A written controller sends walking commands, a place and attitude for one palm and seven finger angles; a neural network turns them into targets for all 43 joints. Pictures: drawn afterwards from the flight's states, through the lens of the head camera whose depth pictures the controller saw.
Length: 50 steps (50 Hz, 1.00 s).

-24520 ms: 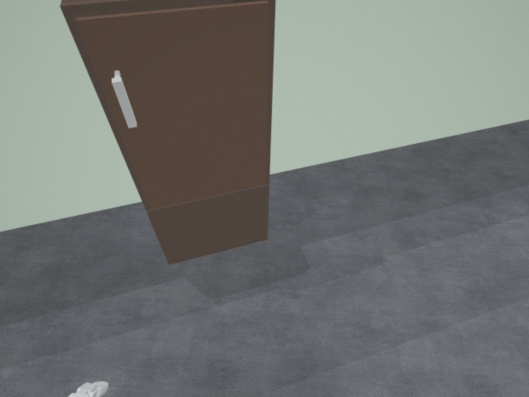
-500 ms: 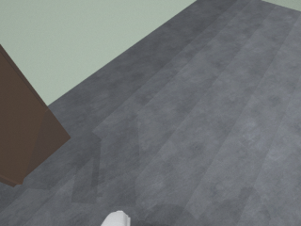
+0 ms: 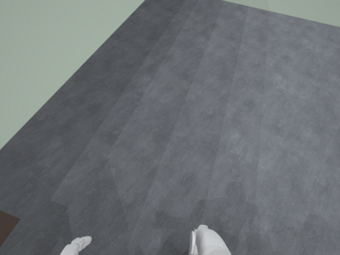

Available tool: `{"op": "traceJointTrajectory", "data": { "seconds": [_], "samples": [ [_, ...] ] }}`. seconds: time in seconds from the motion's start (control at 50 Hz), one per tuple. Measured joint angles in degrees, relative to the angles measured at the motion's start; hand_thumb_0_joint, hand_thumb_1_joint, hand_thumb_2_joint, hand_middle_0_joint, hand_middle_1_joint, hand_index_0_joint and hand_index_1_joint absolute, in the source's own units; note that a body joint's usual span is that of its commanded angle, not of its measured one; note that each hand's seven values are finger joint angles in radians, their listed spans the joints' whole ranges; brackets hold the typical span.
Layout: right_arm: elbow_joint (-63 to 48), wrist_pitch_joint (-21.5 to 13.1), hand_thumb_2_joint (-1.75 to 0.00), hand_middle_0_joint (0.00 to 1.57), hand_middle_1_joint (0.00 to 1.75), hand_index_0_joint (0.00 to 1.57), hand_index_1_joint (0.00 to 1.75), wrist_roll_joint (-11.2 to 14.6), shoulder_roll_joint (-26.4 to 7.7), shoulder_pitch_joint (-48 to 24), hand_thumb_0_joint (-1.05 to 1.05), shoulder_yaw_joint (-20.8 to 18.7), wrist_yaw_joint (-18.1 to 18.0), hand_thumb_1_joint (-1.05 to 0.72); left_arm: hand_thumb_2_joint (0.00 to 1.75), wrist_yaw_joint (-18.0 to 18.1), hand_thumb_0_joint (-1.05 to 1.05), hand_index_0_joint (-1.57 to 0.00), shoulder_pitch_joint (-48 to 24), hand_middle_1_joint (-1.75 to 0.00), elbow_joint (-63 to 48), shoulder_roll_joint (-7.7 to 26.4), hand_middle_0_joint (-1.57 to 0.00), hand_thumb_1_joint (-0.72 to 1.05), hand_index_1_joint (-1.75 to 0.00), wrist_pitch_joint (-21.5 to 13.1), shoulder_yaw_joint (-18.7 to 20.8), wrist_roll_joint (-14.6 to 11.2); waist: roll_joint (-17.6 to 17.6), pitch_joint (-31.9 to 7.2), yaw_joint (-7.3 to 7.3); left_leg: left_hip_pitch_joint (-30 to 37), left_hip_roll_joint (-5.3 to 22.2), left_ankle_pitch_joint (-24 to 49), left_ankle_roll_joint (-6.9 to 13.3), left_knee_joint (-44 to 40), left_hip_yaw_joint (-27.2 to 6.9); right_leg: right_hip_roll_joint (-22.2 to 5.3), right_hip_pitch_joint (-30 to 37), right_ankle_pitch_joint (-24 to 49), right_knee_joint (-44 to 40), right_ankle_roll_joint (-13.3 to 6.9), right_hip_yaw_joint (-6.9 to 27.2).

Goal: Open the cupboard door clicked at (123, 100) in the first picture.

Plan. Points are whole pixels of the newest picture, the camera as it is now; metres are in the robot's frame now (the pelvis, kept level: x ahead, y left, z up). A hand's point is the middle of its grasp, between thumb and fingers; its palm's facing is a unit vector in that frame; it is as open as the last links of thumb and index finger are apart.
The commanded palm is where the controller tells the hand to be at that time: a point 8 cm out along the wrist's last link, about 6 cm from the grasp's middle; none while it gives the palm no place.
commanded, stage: walk to a spot facing it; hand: left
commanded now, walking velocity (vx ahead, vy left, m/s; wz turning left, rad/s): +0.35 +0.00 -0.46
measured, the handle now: out of the picture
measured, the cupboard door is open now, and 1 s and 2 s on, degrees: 43 43 43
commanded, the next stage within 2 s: turn to face it in 0.92 s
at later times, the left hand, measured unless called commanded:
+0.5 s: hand (125, 201) +0.27 +0.13 -0.16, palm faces -0.11 -0.96 -0.26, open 7.2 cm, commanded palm none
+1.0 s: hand (161, 107) +0.65 +0.05 -0.17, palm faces -0.33 -0.92 -0.21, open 7.3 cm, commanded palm none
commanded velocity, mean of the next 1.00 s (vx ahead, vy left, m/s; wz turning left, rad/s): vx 0.33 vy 0.00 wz -0.33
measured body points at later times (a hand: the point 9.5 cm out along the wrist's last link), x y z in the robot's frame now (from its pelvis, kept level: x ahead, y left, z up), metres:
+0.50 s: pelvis +0.25 -0.07 +0.00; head +0.29 -0.09 +0.45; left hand +0.28 +0.18 -0.14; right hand +0.32 -0.31 -0.15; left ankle +0.38 +0.10 -0.67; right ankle +0.15 -0.08 -0.74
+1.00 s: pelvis +0.52 -0.11 +0.00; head +0.55 -0.13 +0.45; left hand +0.67 +0.10 -0.15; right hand +0.39 -0.33 -0.15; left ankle +0.48 +0.01 -0.74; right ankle +0.57 -0.28 -0.69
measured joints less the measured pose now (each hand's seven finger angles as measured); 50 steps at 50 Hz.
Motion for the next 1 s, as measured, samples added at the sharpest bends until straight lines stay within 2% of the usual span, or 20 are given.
{"op": "traceJointTrajectory", "data": {
  "seconds": [0.04,0.1,0.14,0.16,0.18,0.22,0.26,0.34,0.44,0.58,0.62,0.66,0.68,0.72,0.76,0.8,0.84,0.9,0.94,1.0],
  "samples": [
    [1.1,0.2,-0.9,0.2,0.3,0.2,0.3,-0.2,0.2,1.8,0.01,0.1,0.0,-0.91,0.9,-0.1,0.01,-0.19,-2.0,-0.3,-0.1,-0.6,-0.19,0.92,-0.3,0.0,-0.5,-0.1,0.4,0.8,-1.08,2.1,-0.1,-1.5,-0.7,-0.3,1.3,0.4,1.6,-0.2,-7.1,-0.9,-1.7],
    [3.0,0.7,-0.9,0.2,0.3,0.2,0.3,-0.1,0.4,4.2,0.01,0.3,0.1,-0.91,0.9,0.0,0.01,-0.19,-4.5,-0.3,-0.7,-1.3,-0.19,0.92,-0.3,-0.7,-1.2,-0.3,1.2,1.9,-2.34,4.4,1.0,-5.0,-2.2,2.1,2.8,2.8,6.1,-3.8,-16.1,-3.3,-4.1],
    [4.4,1.5,-0.9,0.2,0.3,0.2,0.3,0.2,0.8,5.6,0.01,0.4,0.3,-0.91,0.9,0.2,0.01,-0.19,-4.7,-0.3,-1.3,-1.6,-0.19,0.92,-0.3,-2.0,-1.4,-0.3,1.0,2.0,-2.12,3.9,2.4,-7.3,-3.1,10.1,3.4,4.5,11.6,-4.5,-21.4,-5.3,-5.2],
    [4.9,1.9,-0.9,0.2,0.3,0.2,0.3,0.7,1.2,6.2,0.01,0.4,0.6,-0.91,0.9,0.3,0.01,-0.2,-4.2,-0.3,-1.7,-1.5,-0.19,0.92,-0.3,-2.9,-1.5,-0.3,0.2,1.5,-1.67,1.1,3.1,-6.3,-3.0,18.7,2.9,4.5,14.0,-4.5,-23.2,-7.2,-4.7],
    [5.4,2.6,-0.9,0.2,0.3,0.2,0.3,1.2,1.2,5.4,0.01,0.3,0.9,-0.91,0.9,0.7,0.01,-0.2,-3.7,-0.3,-1.8,-1.6,-0.19,0.91,-0.3,-3.7,-1.4,-0.6,0.2,1.6,-1.06,-3.4,3.7,-6.8,-2.8,30.3,-0.2,5.2,14.1,-6.3,-21.2,-8.0,-4.2],
    [5.2,3.7,-0.9,0.2,0.3,0.2,0.3,1.5,0.9,1.9,0.01,-0.4,1.2,-0.91,0.9,1.8,0.0,-0.2,-2.1,-0.3,-1.4,-1.9,-0.19,0.91,-0.3,-4.1,-1.5,-1.2,0.5,2.4,-1.2,-12.5,2.9,-6.0,-2.0,48.6,-7.6,6.3,16.6,-9.3,-20.5,-8.2,-3.5],
    [3.6,3.8,-0.9,0.2,0.3,0.2,0.3,1.3,0.7,-2.1,0.01,-1.1,1.2,-0.91,0.9,2.6,0.0,-0.2,0.3,-0.3,0.0,-2.2,-0.19,0.91,-0.3,-3.9,-1.7,-1.5,0.6,2.0,-1.57,-20.4,3.1,-2.0,-2.0,54.3,-11.1,7.2,20.2,-9.0,-24.3,-7.0,-2.6],
    [-1.1,2.9,-0.9,0.2,0.3,0.2,0.3,0.7,0.4,-9.9,0.01,-1.9,1.4,-0.91,0.89,3.7,-0.01,-0.2,5.1,-0.3,2.8,-2.2,-0.2,0.94,-0.3,-4.7,-0.8,-1.5,0.5,0.7,-1.08,-31.2,4.5,2.8,-2.5,47.5,-13.8,8.1,26.0,-7.1,-33.0,-7.7,0.4],
    [-3.9,2.4,-0.9,0.2,0.3,0.19,0.3,0.6,-0.8,-17.1,0.01,-2.4,2.0,-0.91,0.89,3.5,-0.01,-0.2,10.5,-0.3,5.7,-2.3,-0.2,0.95,-0.3,-5.9,-1.0,-1.4,1.8,-0.9,1.13,-37.2,4.7,8.9,-3.0,38.8,-14.7,8.4,32.6,-7.8,-39.3,-7.3,3.2],
    [-4.3,2.8,-0.9,0.19,0.3,0.19,0.3,0.9,-1.8,-24.0,0.01,-2.2,2.9,-0.91,0.9,4.3,0.0,-0.2,17.8,-0.3,8.5,-4.4,-0.19,0.92,-0.3,-6.4,-2.2,-1.1,2.1,-1.3,5.02,-35.4,0.9,10.9,-1.6,26.9,-10.9,8.0,41.9,-12.7,-43.3,-6.3,6.1],
    [-4.4,2.4,-0.9,0.19,0.3,0.19,0.3,0.9,-1.4,-25.3,0.01,-2.0,3.0,-0.91,0.9,4.4,0.0,-0.2,19.6,-0.3,9.6,-4.9,-0.19,0.92,-0.3,-6.3,-2.5,-1.0,1.3,-1.1,5.55,-32.8,-1.2,9.6,-0.6,22.0,-9.3,7.5,44.0,-15.0,-42.6,-6.0,6.8],
    [-4.5,1.4,-0.9,0.2,0.3,0.19,0.3,0.6,-1.0,-25.7,0.01,-1.5,2.8,-0.91,0.9,4.5,0.0,-0.2,21.3,-0.3,10.9,-5.4,-0.2,0.92,-0.3,-6.0,-2.7,-1.1,0.8,-0.9,5.28,-28.2,-3.4,10.7,1.2,16.1,-7.7,7.5,44.2,-17.7,-37.2,-5.3,6.8],
    [-4.7,0.8,-0.9,0.2,0.3,0.2,0.3,0.3,-1.0,-25.3,0.01,-1.3,2.7,-0.91,0.9,4.4,0.0,-0.2,22.5,-0.3,11.5,-5.9,-0.2,0.92,-0.3,-5.8,-2.7,-1.3,1.5,-1.4,5.11,-25.7,-3.2,12.7,3.1,14.1,-8.0,8.3,41.9,-18.7,-30.1,-4.5,6.5],
    [-4.7,-0.3,-0.9,0.2,0.3,0.2,0.3,0.0,-0.2,-24.1,0.01,-1.1,2.2,-0.91,0.9,4.1,0.01,-0.2,22.1,-0.3,12.4,-5.9,-0.2,0.91,-0.3,-5.0,-2.8,-1.8,0.2,-1.3,4.58,-24.4,-3.3,8.9,4.3,17.6,-6.9,7.4,33.2,-18.6,-6.6,-3.3,5.9],
    [-4.2,-0.6,-0.9,0.2,0.3,0.2,0.3,0.1,0.1,-21.4,0.0,-1.0,1.9,-0.91,0.9,3.8,0.01,-0.2,20.3,-0.3,12.2,-5.6,-0.2,0.91,-0.3,-4.2,-2.5,-1.4,-0.8,-1.5,4.37,-21.2,-3.4,5.4,3.8,16.9,-5.9,5.5,24.6,-16.2,9.7,-2.5,5.1],
    [-2.9,-0.9,-0.9,0.2,0.3,0.2,0.3,0.2,0.1,-18.0,0.0,-1.1,1.2,-0.91,0.9,3.3,0.01,-0.2,17.2,-0.3,10.9,-5.4,-0.2,0.91,-0.3,-3.6,-2.0,-0.8,-0.8,-1.4,4.1,-17.6,-3.4,5.2,2.5,13.5,-5.8,3.0,17.3,-12.1,15.7,-1.6,4.2],
    [-1.0,-1.2,-0.9,0.2,0.3,0.2,0.3,0.4,0.0,-14.8,0.0,-1.7,0.4,-0.92,0.9,2.8,0.01,-0.2,14.0,-0.3,8.7,-5.1,-0.19,0.91,-0.3,-3.3,-1.6,-0.4,-0.6,-1.2,4.04,-14.1,-3.3,5.5,2.4,9.7,-5.5,0.7,11.3,-9.4,14.9,-0.8,4.3],
    [1.6,-0.8,-0.9,0.2,0.3,0.2,0.3,0.5,-1.5,-10.5,0.0,-2.1,0.3,-0.94,0.9,2.6,0.01,-0.2,9.7,-0.3,5.9,-4.6,-0.19,0.92,-0.3,-2.7,-1.0,0.0,0.2,-1.1,3.6,-9.3,-2.6,5.3,2.1,5.1,-4.6,-1.9,5.6,-6.4,6.5,0.0,4.0],
    [2.7,-0.3,-0.9,0.2,0.3,0.2,0.3,0.4,-2.2,-8.0,0.0,-2.2,0.5,-0.94,0.9,2.2,0.02,-0.2,7.5,-0.3,4.7,-3.4,-0.19,0.94,-0.3,-2.3,-0.5,0.0,0.6,-1.0,2.94,-6.4,-2.0,4.4,1.4,3.2,-3.6,-3.0,4.1,-3.5,-1.5,0.4,2.7],
    [3.5,0.4,-0.9,0.2,0.3,0.2,0.3,0.3,-2.9,-4.8,0.0,-2.2,0.6,-0.93,0.9,1.5,0.02,-0.2,4.5,-0.3,3.6,-1.5,-0.19,0.94,-0.3,-1.8,0.0,-0.2,1.2,-0.5,1.32,-3.0,-1.1,2.1,0.0,2.3,-1.9,-3.1,4.1,-0.8,-11.4,0.2,0.5]
  ]
}}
